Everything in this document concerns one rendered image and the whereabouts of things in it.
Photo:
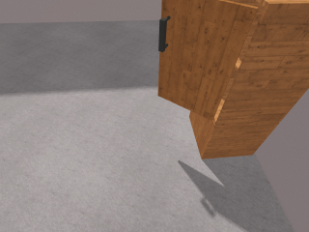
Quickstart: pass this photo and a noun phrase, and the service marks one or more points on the handle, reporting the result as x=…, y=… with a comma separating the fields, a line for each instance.
x=162, y=33

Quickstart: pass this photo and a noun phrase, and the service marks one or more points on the cupboard door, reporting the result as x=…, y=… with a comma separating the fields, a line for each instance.
x=204, y=38

